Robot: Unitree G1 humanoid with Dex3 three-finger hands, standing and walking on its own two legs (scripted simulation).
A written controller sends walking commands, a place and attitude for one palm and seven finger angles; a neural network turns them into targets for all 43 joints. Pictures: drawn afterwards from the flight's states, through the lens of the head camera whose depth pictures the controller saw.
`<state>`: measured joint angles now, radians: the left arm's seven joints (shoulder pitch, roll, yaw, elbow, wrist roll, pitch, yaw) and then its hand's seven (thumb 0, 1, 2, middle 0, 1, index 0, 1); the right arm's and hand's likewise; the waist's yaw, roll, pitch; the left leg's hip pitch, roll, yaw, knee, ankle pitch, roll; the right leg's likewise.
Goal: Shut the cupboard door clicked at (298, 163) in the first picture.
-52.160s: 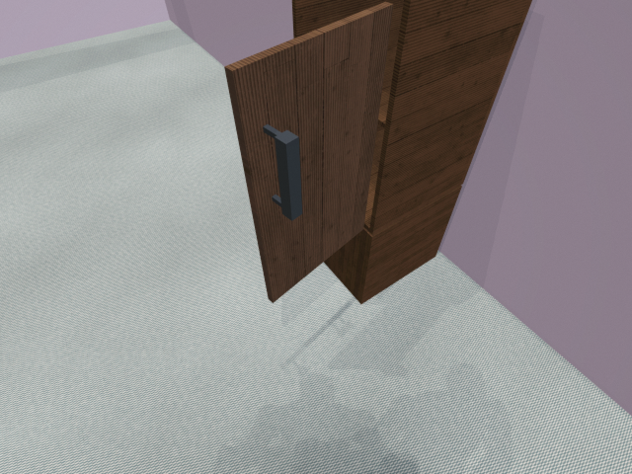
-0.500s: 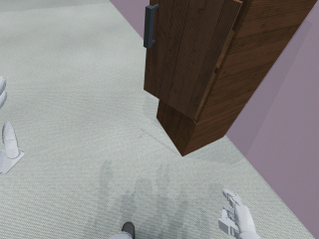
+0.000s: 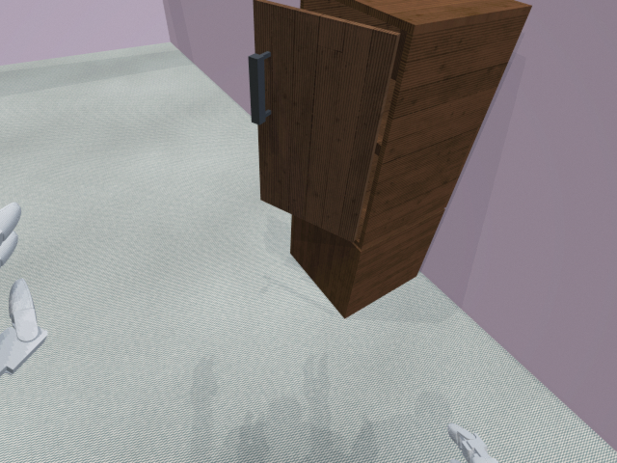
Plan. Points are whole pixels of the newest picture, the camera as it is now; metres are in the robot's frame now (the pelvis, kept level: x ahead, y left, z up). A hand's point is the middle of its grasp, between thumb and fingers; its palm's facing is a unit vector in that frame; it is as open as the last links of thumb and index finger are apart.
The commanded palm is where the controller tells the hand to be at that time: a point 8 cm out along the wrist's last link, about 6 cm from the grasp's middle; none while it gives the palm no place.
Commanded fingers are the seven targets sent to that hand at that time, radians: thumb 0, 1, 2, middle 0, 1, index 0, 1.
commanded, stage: stop stepping back and stand still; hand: left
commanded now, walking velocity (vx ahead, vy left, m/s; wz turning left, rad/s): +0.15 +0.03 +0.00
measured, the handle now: (262, 88) +0.96 +0.10 +0.06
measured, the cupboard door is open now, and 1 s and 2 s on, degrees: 25 25 25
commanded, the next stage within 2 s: let the arm hang, fingers relaxed in 0.38 s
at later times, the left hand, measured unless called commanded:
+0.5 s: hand (30, 319) +0.23 +0.27 +0.16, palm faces +0.38 -0.80 -0.46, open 7.4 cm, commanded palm none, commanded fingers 0.00 0.90 0.90 -0.20 -0.30 -0.20 -0.30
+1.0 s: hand out of the picture -0.07 +0.19 -0.17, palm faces +0.03 -0.98 -0.18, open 7.2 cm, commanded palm none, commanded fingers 0.00 0.90 0.90 -0.20 -0.30 -0.20 -0.30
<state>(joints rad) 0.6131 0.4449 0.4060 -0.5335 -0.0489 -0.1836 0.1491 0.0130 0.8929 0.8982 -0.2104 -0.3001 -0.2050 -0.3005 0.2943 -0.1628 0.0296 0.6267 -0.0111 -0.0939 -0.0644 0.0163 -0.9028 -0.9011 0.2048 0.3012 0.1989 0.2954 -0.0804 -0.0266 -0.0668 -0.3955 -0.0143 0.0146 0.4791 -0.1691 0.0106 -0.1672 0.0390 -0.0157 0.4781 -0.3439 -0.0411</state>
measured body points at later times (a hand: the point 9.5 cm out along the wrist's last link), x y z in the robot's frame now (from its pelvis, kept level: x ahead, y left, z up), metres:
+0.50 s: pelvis +0.02 +0.01 +0.00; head +0.02 +0.02 +0.45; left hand +0.20 +0.31 +0.18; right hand +0.19 -0.21 -0.07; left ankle +0.06 +0.12 -0.74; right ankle -0.04 -0.10 -0.74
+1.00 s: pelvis +0.00 +0.01 +0.00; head +0.02 +0.02 +0.45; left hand -0.07 +0.24 -0.16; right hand -0.02 -0.23 -0.15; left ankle +0.06 +0.12 -0.74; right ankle -0.05 -0.10 -0.74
